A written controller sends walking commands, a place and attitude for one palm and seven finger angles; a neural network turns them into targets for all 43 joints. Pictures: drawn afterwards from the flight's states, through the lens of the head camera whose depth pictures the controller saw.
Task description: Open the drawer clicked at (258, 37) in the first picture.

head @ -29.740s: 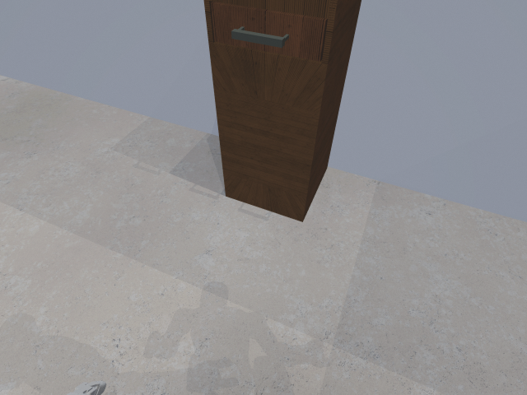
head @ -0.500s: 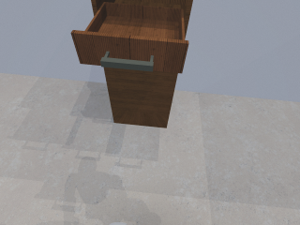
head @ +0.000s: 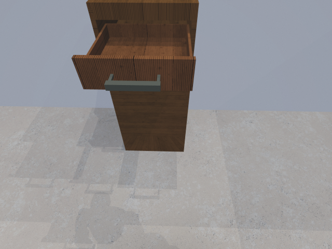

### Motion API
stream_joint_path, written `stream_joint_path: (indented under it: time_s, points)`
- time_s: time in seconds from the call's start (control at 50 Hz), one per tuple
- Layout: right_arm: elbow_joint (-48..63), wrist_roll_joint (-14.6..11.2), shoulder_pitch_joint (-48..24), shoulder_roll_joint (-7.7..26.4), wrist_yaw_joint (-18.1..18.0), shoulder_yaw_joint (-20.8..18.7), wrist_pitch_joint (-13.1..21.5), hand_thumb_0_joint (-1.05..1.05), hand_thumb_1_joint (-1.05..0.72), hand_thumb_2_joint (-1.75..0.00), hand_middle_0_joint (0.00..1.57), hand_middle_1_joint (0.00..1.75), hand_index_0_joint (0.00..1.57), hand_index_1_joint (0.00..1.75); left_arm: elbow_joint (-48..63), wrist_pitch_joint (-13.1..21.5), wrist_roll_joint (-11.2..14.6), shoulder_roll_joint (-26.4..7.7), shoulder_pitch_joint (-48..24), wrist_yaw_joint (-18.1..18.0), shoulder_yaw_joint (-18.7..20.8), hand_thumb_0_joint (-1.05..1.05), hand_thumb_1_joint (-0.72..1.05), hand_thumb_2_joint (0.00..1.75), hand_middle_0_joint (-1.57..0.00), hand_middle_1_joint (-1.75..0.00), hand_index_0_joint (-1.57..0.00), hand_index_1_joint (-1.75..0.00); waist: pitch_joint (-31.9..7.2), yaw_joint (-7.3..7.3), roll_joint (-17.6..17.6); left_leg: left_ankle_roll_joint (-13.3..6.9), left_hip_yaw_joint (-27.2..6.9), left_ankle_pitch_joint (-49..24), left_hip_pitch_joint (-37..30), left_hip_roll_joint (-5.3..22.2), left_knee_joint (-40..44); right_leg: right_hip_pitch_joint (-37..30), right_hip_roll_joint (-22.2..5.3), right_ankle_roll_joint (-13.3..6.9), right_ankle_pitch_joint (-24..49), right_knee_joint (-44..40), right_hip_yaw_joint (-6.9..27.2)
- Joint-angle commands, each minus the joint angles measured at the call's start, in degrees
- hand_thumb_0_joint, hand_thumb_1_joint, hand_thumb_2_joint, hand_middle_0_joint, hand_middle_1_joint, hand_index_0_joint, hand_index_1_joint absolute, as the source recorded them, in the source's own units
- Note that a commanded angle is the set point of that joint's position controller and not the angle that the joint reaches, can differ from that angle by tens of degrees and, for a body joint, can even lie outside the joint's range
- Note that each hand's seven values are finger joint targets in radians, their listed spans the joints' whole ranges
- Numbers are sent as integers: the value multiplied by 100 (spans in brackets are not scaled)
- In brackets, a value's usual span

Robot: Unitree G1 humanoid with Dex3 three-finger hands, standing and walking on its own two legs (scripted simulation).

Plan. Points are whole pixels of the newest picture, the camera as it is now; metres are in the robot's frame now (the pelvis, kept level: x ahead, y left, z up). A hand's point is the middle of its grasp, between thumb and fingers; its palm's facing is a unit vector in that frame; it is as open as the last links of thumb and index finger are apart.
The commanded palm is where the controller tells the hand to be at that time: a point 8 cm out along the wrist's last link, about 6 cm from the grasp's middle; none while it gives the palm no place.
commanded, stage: let the arm hang, fingers relaxed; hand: left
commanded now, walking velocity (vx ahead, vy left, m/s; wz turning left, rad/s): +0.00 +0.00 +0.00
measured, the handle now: (134, 81) +0.58 +0.13 +0.09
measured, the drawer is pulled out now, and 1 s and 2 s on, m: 0.30 0.30 0.30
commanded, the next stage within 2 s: look to check the result in 0.14 s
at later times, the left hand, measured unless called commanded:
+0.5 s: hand out of the picture +0.04 +0.20 -0.17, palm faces +0.01 -0.97 -0.26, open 7.4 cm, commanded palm none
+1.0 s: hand out of the picture +0.06 +0.20 -0.17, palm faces +0.00 -0.97 -0.24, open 7.4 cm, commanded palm none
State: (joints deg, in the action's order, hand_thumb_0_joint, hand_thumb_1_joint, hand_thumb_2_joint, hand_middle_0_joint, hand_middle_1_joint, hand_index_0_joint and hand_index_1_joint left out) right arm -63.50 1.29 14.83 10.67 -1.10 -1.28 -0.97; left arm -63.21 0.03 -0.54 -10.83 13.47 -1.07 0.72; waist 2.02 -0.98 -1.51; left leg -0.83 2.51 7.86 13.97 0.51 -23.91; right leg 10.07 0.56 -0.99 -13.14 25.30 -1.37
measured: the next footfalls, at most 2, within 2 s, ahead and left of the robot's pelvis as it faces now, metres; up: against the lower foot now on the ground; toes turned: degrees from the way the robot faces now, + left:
none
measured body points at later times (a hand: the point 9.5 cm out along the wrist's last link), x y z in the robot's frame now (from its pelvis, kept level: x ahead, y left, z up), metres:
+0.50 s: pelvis +0.02 +0.00 +0.00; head +0.04 -0.01 +0.45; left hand +0.04 +0.25 -0.15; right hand +0.06 -0.24 -0.16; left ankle +0.06 +0.11 -0.74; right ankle +0.01 -0.11 -0.74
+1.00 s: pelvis +0.04 +0.00 +0.01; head +0.05 +0.00 +0.45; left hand +0.06 +0.25 -0.15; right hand +0.06 -0.25 -0.15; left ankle +0.06 +0.11 -0.74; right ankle +0.01 -0.11 -0.74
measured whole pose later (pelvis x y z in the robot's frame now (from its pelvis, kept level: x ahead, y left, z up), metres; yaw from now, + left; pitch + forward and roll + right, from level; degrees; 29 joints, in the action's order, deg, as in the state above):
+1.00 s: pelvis +0.04 +0.00 +0.01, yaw +0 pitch -2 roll +0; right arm -65.0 0.8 10.9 11.7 -1.6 -0.5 -0.5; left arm -65.2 0.4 -0.2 -12.0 12.1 -1.3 0.3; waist 3.7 -0.6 -0.3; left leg -0.6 2.8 9.1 9.6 0.4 -20.4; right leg 4.8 0.6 -0.8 -13.1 19.5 -1.0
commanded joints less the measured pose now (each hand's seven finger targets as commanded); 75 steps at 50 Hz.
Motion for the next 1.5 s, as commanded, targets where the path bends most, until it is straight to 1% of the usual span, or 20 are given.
stream_joint_path:
  time_s: [0.0,0.16,0.22,0.24,0.28,0.44,0.72,0.74,0.8,0.84,0.94,0.98,1.04,1.1,1.14,1.18,1.24,1.36,1.44,1.48]
  points:
    - [156,-11,160,628,-50,-97,109,0,-90,-90,20,30,20,30,132,81,-17,-829,295,-66,139,0,90,90,-20,-30,-20,-30,288,65,-10,-78,-681,563,-93,537,611,363,-580,-179,-359,-778,614]
    - [115,-41,54,698,-89,-91,162,0,-90,-90,20,30,20,30,102,127,0,-843,150,-87,148,0,90,90,-20,-30,-20,-30,-115,39,-26,-68,-625,-415,-490,601,484,-52,-636,-154,623,-742,551]
    - [97,-40,12,726,-93,-78,151,0,-90,-90,20,30,20,30,67,115,3,-848,107,-85,147,0,90,90,-20,-30,-20,-30,-49,34,-66,-58,-626,-344,-504,609,544,-49,-627,-148,514,-794,530]
    - [114,-53,-25,712,-93,-81,144,0,-90,-90,20,30,20,30,76,120,3,-844,159,-88,147,0,90,90,-20,-30,-20,-30,-20,55,96,-69,-617,-356,-552,610,524,-11,-611,-139,513,-829,524]
    - [91,-42,-24,713,-93,-73,128,0,-90,-90,20,30,20,30,48,107,3,-820,96,-92,122,0,90,90,-20,-30,-20,-30,70,16,94,-51,-611,-333,-542,610,548,18,-625,-131,517,-846,537]
    - [104,-58,-187,830,-83,-93,115,0,-90,-90,20,30,20,30,46,127,1,-936,136,-93,123,0,90,90,-20,-30,-20,-30,-6,34,264,-65,-593,-370,-729,616,533,18,-636,-110,563,-935,553]
    - [80,-51,-320,862,-78,-70,118,0,-90,-90,20,30,20,30,2,128,5,-969,107,-86,102,0,90,90,-20,-30,-20,-30,-24,25,79,-40,-563,-439,-781,622,584,-78,-675,-95,697,-978,564]
    - [85,-64,-321,867,-81,-69,118,0,-90,-90,20,30,20,30,13,136,-1,-975,144,-88,117,0,90,90,-20,-30,-20,-30,-33,42,172,-51,-557,-439,-811,628,575,-66,-654,-95,664,-1001,553]
    - [60,-51,-286,827,-82,-53,118,0,-90,-90,20,30,20,30,-8,117,6,-940,108,-87,96,0,90,90,-20,-30,-20,-30,-7,31,28,-34,-566,-474,-758,619,602,-109,-667,-92,690,-977,555]
    - [73,-64,-273,844,-87,-51,121,0,-90,-90,20,30,20,30,9,133,1,-957,147,-88,111,0,90,90,-20,-30,-20,-30,-14,50,183,-45,-552,-499,-786,631,586,-117,-652,-96,721,-1011,540]
    - [53,-60,-232,814,-91,-38,119,0,-90,-90,20,30,20,30,-10,121,10,-907,181,-91,101,0,90,90,-20,-30,-20,-30,22,62,172,-43,-553,-497,-779,617,597,-127,-659,-92,685,-1013,519]
    - [20,-44,-182,746,-89,-29,109,0,-90,-90,20,30,20,30,-34,99,13,-850,146,-94,75,0,90,90,-20,-30,-20,-30,28,33,10,-22,-550,-442,-729,614,609,-129,-666,-88,612,-993,525]
    - [23,-60,-153,744,-95,-33,114,0,-90,-90,20,30,20,30,-25,115,10,-856,206,-96,86,0,90,90,-20,-30,-20,-30,35,57,196,-38,-550,-501,-765,618,594,-119,-652,-91,692,-999,523]
    - [2,-48,-73,688,-103,-22,118,0,-90,-90,20,30,20,30,-35,99,17,-785,199,-102,70,0,90,90,-20,-30,-20,-30,-25,36,61,-21,-531,-619,-746,610,565,-182,-657,-86,834,-930,524]
    - [4,-66,-57,675,-108,-25,121,0,-90,-90,20,30,20,30,-19,107,13,-776,240,-108,83,0,90,90,-20,-30,-20,-30,-45,52,193,-38,-539,-615,-772,617,561,-186,-632,-86,803,-940,505]
    - [-21,-52,-5,614,-108,-4,111,0,-90,-90,20,30,20,30,-57,79,19,-715,237,-112,55,0,90,90,-20,-30,-20,-30,61,36,77,-29,-546,-577,-691,609,584,-148,-637,-78,726,-914,510]
    - [-12,-68,21,591,-114,-9,111,0,-90,-90,20,30,20,30,-48,89,12,-687,321,-115,66,0,90,90,-20,-30,-20,-30,58,53,208,-43,-540,-555,-724,612,568,-115,-615,-80,676,-935,502]
    - [-49,-58,98,502,-118,-7,96,0,-90,-90,20,30,20,30,-80,77,13,-613,368,-125,54,0,90,90,-20,-30,-20,-30,147,29,169,-30,-509,-528,-687,601,539,-57,-633,-75,697,-907,474]
    - [-40,-73,115,476,-124,-9,95,0,-90,-90,20,30,20,30,-71,91,16,-579,463,-131,54,0,90,90,-20,-30,-20,-30,89,52,259,-47,-506,-547,-742,594,503,-42,-622,-84,757,-905,498]
    - [-54,-60,154,444,-126,-17,97,0,-90,-90,20,30,20,30,-78,84,16,-568,439,-134,53,0,90,90,-20,-30,-20,-30,38,25,157,-39,-500,-607,-743,593,487,-87,-634,-86,845,-861,502]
